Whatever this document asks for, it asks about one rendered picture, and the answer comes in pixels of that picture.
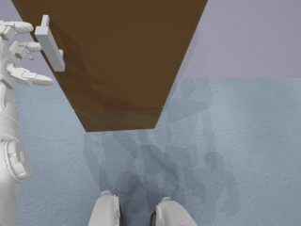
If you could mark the cupboard door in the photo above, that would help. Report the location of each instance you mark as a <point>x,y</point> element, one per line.
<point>118,54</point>

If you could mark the robot left upper arm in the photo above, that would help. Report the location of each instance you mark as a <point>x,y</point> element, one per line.
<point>15,166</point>

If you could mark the robot left forearm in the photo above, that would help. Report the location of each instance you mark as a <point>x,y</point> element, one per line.
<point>9,117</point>

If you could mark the robot right shin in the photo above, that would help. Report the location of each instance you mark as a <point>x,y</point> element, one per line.
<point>165,199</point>

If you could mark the robot left hand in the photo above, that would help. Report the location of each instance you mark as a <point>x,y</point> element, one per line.
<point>17,52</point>

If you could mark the left robot thigh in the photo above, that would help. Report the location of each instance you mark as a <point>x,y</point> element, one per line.
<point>105,212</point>

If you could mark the handle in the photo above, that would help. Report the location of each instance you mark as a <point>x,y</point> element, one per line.
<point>48,45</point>

